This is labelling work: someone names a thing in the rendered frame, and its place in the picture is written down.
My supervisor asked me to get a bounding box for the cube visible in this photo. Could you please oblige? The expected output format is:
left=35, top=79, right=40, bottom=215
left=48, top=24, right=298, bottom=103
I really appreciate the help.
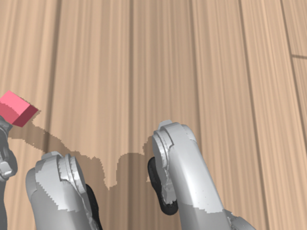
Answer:
left=0, top=90, right=38, bottom=127

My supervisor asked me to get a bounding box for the left robot arm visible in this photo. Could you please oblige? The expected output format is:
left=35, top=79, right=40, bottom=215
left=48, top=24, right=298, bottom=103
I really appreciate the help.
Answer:
left=0, top=115, right=18, bottom=230

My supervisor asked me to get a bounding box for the right robot foot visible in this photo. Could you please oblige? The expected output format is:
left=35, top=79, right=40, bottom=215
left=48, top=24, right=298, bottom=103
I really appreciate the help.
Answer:
left=148, top=157, right=178, bottom=215

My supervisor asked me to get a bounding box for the right robot hand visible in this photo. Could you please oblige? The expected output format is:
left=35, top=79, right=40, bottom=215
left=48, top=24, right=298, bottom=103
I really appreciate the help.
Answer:
left=225, top=209, right=256, bottom=230

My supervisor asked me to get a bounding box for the left robot foot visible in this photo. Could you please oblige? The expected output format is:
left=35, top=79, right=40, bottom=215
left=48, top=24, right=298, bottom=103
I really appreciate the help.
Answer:
left=86, top=184, right=103, bottom=230

